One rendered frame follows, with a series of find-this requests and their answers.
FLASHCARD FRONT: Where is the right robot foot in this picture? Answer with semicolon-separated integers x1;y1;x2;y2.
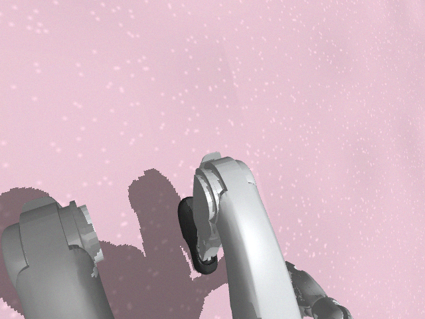
178;197;218;274

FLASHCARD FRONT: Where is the right robot hand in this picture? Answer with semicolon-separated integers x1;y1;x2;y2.
285;261;328;319

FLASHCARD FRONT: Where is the right robot arm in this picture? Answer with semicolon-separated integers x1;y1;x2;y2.
311;297;353;319

